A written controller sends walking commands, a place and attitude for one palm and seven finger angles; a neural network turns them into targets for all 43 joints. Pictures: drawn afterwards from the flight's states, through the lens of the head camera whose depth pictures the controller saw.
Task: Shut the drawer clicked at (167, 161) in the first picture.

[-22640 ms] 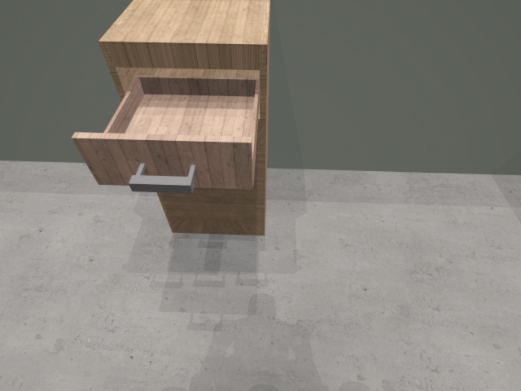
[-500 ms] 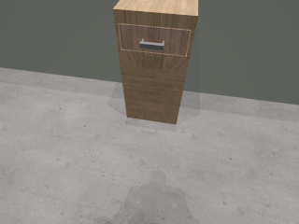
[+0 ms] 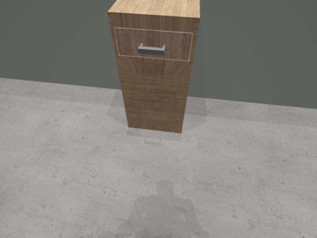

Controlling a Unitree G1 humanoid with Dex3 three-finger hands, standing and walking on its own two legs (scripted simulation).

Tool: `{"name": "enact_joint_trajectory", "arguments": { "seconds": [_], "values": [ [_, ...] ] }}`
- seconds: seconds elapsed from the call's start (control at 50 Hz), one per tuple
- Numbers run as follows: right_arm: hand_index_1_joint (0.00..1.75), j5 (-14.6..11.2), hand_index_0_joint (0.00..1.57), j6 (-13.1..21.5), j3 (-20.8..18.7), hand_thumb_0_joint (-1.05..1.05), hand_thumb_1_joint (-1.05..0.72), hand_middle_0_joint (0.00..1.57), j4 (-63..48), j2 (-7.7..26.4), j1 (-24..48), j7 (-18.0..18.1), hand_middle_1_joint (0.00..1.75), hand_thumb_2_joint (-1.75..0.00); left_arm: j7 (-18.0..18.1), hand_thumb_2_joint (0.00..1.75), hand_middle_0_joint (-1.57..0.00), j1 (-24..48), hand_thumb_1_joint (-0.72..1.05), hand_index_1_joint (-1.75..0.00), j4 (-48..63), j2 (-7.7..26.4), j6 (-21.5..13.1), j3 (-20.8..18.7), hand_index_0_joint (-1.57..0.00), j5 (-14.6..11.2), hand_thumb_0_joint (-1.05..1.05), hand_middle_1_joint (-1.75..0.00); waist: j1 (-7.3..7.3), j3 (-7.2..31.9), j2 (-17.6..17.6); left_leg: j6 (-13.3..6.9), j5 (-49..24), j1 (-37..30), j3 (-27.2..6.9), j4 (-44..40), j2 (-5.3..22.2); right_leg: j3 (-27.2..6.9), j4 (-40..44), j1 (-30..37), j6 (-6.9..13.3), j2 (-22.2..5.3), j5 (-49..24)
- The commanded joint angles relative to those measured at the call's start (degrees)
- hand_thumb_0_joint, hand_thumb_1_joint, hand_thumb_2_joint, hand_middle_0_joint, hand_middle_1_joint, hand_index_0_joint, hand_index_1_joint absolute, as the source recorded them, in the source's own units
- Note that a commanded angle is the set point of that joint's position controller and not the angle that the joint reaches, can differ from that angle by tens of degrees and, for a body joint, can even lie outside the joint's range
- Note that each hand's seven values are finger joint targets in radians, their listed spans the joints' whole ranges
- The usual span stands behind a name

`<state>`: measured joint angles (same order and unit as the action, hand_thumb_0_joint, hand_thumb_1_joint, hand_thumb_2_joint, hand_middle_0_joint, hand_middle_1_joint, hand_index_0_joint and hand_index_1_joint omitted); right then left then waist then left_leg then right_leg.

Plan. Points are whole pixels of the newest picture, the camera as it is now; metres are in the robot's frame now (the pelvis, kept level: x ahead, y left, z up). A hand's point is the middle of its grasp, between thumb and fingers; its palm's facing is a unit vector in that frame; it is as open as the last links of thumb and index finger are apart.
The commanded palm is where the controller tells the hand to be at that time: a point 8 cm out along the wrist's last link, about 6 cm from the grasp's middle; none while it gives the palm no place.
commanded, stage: look to check the result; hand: left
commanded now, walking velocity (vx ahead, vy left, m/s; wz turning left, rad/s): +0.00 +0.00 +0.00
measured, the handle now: (152, 48) +0.98 +0.07 -0.03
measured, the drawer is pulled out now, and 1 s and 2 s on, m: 0.00 0.00 0.00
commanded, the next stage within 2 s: stand and wait in 0.58 s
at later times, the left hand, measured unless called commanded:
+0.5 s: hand out of the picture +0.02 +0.17 -0.17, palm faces +0.00 -0.98 -0.21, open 7.4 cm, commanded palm none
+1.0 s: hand out of the picture +0.03 +0.17 -0.17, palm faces +0.00 -0.98 -0.20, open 7.4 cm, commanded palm none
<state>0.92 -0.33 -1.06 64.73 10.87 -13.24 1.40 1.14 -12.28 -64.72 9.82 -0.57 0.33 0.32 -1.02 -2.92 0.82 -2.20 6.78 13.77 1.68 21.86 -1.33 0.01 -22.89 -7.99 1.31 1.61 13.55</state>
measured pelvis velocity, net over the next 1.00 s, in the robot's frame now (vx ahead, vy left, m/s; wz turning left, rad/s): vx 0.03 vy -0.01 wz -0.02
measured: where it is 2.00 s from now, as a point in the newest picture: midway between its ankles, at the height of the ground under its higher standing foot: outside the picture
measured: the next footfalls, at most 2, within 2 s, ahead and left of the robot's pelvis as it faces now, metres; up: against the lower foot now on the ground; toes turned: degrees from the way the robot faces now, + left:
none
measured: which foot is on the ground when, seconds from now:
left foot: down 0.00-1.00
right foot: down 0.00-1.00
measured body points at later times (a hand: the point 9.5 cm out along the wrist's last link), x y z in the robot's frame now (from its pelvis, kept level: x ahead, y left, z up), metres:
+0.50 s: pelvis +0.02 -0.01 +0.00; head +0.04 -0.01 +0.45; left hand +0.03 +0.22 -0.16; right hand +0.03 -0.23 -0.16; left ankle +0.06 +0.09 -0.74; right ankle -0.01 -0.11 -0.74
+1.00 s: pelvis +0.03 -0.01 +0.00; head +0.04 -0.01 +0.45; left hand +0.03 +0.22 -0.16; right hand +0.03 -0.23 -0.16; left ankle +0.06 +0.09 -0.74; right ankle -0.01 -0.11 -0.74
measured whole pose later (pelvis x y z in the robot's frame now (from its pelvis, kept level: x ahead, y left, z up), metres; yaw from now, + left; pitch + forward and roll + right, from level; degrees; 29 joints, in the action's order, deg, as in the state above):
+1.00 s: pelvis +0.03 -0.01 +0.00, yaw -1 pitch -2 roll +0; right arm 0.6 0.0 -0.5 66.1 9.1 -13.6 2.2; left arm 1.9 -14.6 -65.9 8.7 -0.5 0.1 0.1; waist -0.6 -3.3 0.8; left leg -1.5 9.3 10.6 2.3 21.5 -0.7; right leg -0.8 -20.8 -4.3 1.9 2.2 14.8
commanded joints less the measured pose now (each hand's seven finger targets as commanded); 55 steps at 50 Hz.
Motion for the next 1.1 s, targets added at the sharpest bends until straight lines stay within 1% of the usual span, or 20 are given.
{"name": "enact_joint_trajectory", "arguments": {
  "seconds": [0.0, 0.04, 0.06, 0.08, 0.12, 0.16, 0.22, 0.26, 0.34, 0.44, 0.46, 0.48, 0.56, 0.64, 0.72, 0.74, 0.82, 0.96, 0.98, 1.08],
  "values": [
    [0.30, 0.0, 0.20, 0.9, -0.8, 0.00, -0.90, 0.20, -1.6, 6.3, -2.1, 0.5, 0.30, -0.90, 0.8, 0.90, -0.20, -3.6, 0.90, -0.30, 1.1, 8.0, -0.8, -1.7, -0.20, 0.1, 0.00, -0.30, 0.35, 0.2, 0.3, -0.4, -1.7, -5.4, -7.5, -3.3, 6.8, -6.2, 6.1, -4.9, 2.2, -6.6, -2.0],
    [0.30, 0.0, 0.20, 0.9, -1.0, 0.00, -0.90, 0.20, -1.7, 6.4, -2.1, 0.6, 0.30, -0.90, 0.9, 0.90, -0.20, -4.0, 0.90, -0.30, 1.0, 7.9, -0.8, -1.8, -0.20, 0.1, 0.00, -0.30, 0.40, 0.9, -0.4, -0.4, -2.7, -6.0, -7.3, -2.7, 6.8, -6.4, 6.2, -4.5, 2.2, -6.5, -3.1],
    [0.30, 0.0, 0.20, 0.8, -0.9, 0.00, -0.90, 0.20, -1.5, 6.1, -1.9, 0.6, 0.30, -0.90, 0.9, 0.90, -0.20, -3.7, 0.90, -0.30, 0.8, 7.6, -0.8, -1.7, -0.20, 0.1, 0.00, -0.30, 0.34, -0.1, -0.1, -0.3, -2.5, -5.8, -6.9, -2.8, 6.8, -6.2, 6.4, -4.9, 2.1, -6.7, -3.1],
    [0.30, 0.0, 0.20, 0.8, -0.8, 0.00, -0.90, 0.20, -1.4, 6.0, -2.2, 0.6, 0.30, -0.90, 1.0, 0.90, -0.20, -3.7, 0.90, -0.30, 0.8, 7.6, -0.8, -1.7, -0.20, 0.1, 0.00, -0.30, 0.30, 0.5, -0.8, -0.3, -2.8, -6.1, -7.0, -2.8, 6.9, -6.2, 6.5, -4.4, 2.1, -6.7, -3.5],
    [0.30, 0.0, 0.20, 0.8, -0.8, 0.00, -0.90, 0.20, -1.3, 6.1, -2.2, 0.7, 0.30, -0.90, 1.0, 0.90, -0.20, -3.8, 0.90, -0.30, 0.8, 7.5, -0.8, -1.7, -0.20, 0.0, 0.00, -0.30, 0.27, 1.3, -0.2, -0.2, -3.5, -6.6, -6.8, -2.5, 6.9, -6.3, 6.4, -3.8, 2.1, -6.7, -4.4],
    [0.30, -0.1, 0.20, 0.9, -0.8, 0.00, -0.90, 0.20, -1.2, 5.9, -2.1, 0.7, 0.30, -0.90, 1.1, 0.90, -0.20, -3.9, 0.90, -0.30, 0.7, 7.4, -0.8, -1.7, -0.20, 0.0, 0.00, -0.30, 0.31, 1.4, -0.9, -0.3, -4.7, -6.9, -6.5, -2.2, 7.0, -6.1, 6.2, -3.3, 1.9, -6.8, -6.2],
    [0.30, 0.0, 0.20, 0.7, -0.7, 0.00, -0.90, 0.20, -1.0, 5.7, -2.0, 0.8, 0.30, -0.90, 1.1, 0.90, -0.20, -4.1, 0.90, -0.30, 0.5, 6.9, -0.7, -1.5, -0.20, 0.0, 0.00, -0.30, 0.32, 0.0, 0.0, -0.3, -3.6, -6.7, -6.7, -2.6, 7.0, -6.3, 6.5, -4.1, 2.0, -6.6, -4.5],
    [0.30, -0.1, 0.20, 0.6, -0.6, 0.00, -0.90, 0.20, -0.9, 5.3, -2.0, 0.7, 0.30, -0.90, 1.1, 0.90, -0.20, -4.4, 0.90, -0.30, 0.4, 6.8, -0.6, -1.5, -0.20, 0.0, 0.00, -0.30, 0.32, -0.4, -0.6, -0.2, -3.1, -6.8, -6.4, -2.6, 7.0, -6.1, 6.8, -4.4, 1.8, -6.6, -4.1],
    [0.30, -0.1, 0.20, 0.6, -0.7, 0.00, -0.90, 0.20, -0.8, 5.5, -2.0, 0.8, 0.30, -0.90, 1.2, 0.90, -0.20, -4.9, 0.90, -0.30, 0.3, 6.7, -0.6, -1.5, -0.20, 0.0, 0.00, -0.30, 0.36, -0.2, -0.6, -0.2, -2.8, -7.2, -6.5, -2.6, 7.0, -6.5, 6.9, -4.4, 1.9, -6.4, -3.7],
    [0.30, -0.2, 0.20, 0.7, -0.7, 0.00, -0.90, 0.20, -0.8, 5.4, -2.2, 0.9, 0.30, -0.90, 1.2, 0.90, -0.20, -5.3, 0.90, -0.30, 0.2, 6.7, -0.8, -1.5, -0.20, 0.0, 0.00, -0.30, 0.37, 0.6, -1.6, -0.2, -4.5, -7.8, -6.2, -2.3, 7.1, -6.4, 6.7, -3.5, 1.7, -6.4, -6.2],
    [0.30, -0.2, 0.20, 0.8, -0.6, 0.00, -0.90, 0.20, -0.7, 5.2, -2.2, 0.9, 0.30, -0.90, 1.2, 0.90, -0.20, -5.2, 0.90, -0.30, 0.1, 6.5, -0.8, -1.5, -0.20, 0.0, 0.00, -0.30, 0.28, 0.8, -1.0, -0.3, -5.0, -7.9, -6.1, -2.4, 7.2, -6.3, 6.5, -3.2, 1.7, -6.6, -6.7],
    [0.30, -0.1, 0.20, 0.8, -0.5, 0.00, -0.90, 0.20, -0.5, 5.1, -2.0, 0.9, 0.30, -0.90, 1.2, 0.90, -0.20, -5.2, 0.90, -0.30, 0.1, 6.4, -0.7, -1.5, -0.20, 0.0, 0.00, -0.30, 0.38, 0.0, -0.6, -0.3, -5.0, -7.7, -6.1, -2.5, 7.2, -6.1, 6.5, -3.5, 1.7, -6.6, -6.6],
    [0.30, -0.2, 0.20, 0.9, -0.5, 0.00, -0.90, 0.20, -0.4, 4.8, -2.3, 1.0, 0.30, -0.90, 1.3, 0.90, -0.20, -5.8, 0.90, -0.30, 0.0, 6.1, -0.7, -1.5, -0.20, 0.0, 0.00, -0.30, 0.37, 0.1, 0.1, -0.3, -5.2, -8.0, -6.1, -2.5, 7.2, -6.3, 6.5, -3.5, 1.8, -6.5, -6.4],
    [0.30, -0.2, 0.20, 0.9, -0.6, 0.00, -0.90, 0.20, -0.5, 5.0, -2.6, 1.0, 0.30, -0.90, 1.3, 0.90, -0.20, -6.2, 0.90, -0.30, 0.0, 6.0, -0.8, -1.5, -0.20, 0.0, 0.00, -0.30, 0.43, 0.1, -1.2, -0.3, -5.5, -8.1, -6.1, -2.4, 7.3, -6.4, 6.6, -3.3, 1.7, -6.3, -6.8],
    [0.30, -0.1, 0.20, 0.9, -0.4, 0.00, -0.90, 0.20, -0.2, 4.6, -2.8, 1.1, 0.30, -0.90, 1.3, 0.90, -0.20, -6.3, 0.90, -0.30, -0.1, 5.5, -0.7, -1.5, -0.20, -0.1, 0.00, -0.30, 0.44, -0.7, -0.1, -0.3, -4.5, -7.8, -6.2, -3.0, 7.2, -6.3, 6.7, -3.5, 1.8, -6.4, -5.2],
    [0.30, -0.3, 0.20, 0.9, -0.5, 0.00, -0.90, 0.20, -0.4, 4.7, -2.9, 1.1, 0.30, -0.90, 1.3, 0.90, -0.20, -6.4, 0.90, -0.30, 0.0, 5.9, -0.7, -1.5, -0.20, 0.0, 0.00, -0.30, 0.48, -0.3, -0.8, -0.4, -5.0, -7.9, -6.2, -2.8, 7.3, -6.4, 6.7, -3.3, 1.7, -6.3, -5.8],
    [0.30, -0.2, 0.20, 1.1, -0.4, 0.00, -0.90, 0.20, -0.1, 4.5, -3.2, 1.1, 0.30, -0.90, 1.3, 0.90, -0.20, -6.4, 0.90, -0.30, -0.1, 5.7, -0.8, -1.6, -0.20, 0.0, 0.00, -0.30, 0.41, -0.1, -0.3, -0.3, -5.9, -8.1, -5.9, -2.8, 7.2, -6.1, 6.5, -2.6, 1.7, -6.5, -7.2],
    [0.30, -0.2, 0.20, 1.0, -0.4, 0.00, -0.90, 0.20, -0.1, 4.3, -3.6, 1.1, 0.30, -0.90, 1.3, 0.90, -0.20, -6.7, 0.90, -0.30, 0.0, 5.5, -0.8, -1.7, -0.20, 0.0, 0.00, -0.30, 0.44, -0.6, -0.8, -0.3, -4.9, -7.9, -6.0, -3.0, 7.2, -6.2, 6.8, -3.0, 1.8, -6.4, -5.8],
    [0.30, -0.2, 0.20, 1.0, -0.4, 0.00, -0.90, 0.20, 0.0, 4.3, -3.4, 1.1, 0.30, -0.90, 1.3, 0.90, -0.20, -6.6, 0.90, -0.30, -0.1, 5.4, -0.7, -1.6, -0.20, 0.0, 0.00, -0.30, 0.46, -1.4, -0.6, -0.3, -4.5, -7.7, -5.9, -3.1, 7.2, -6.2, 6.8, -3.4, 1.8, -6.4, -5.5],
    [0.30, -0.2, 0.20, 1.0, -0.4, 0.00, -0.90, 0.20, 0.1, 4.5, -3.6, 1.1, 0.30, -0.90, 1.4, 0.90, -0.20, -6.8, 0.90, -0.30, -0.1, 5.5, -0.8, -1.6, -0.20, 0.0, 0.00, -0.30, 0.40, -0.5, -0.5, -0.3, -4.9, -8.3, -6.0, -2.9, 7.2, -6.6, 6.7, -3.2, 1.9, -6.3, -5.9]
  ]
}}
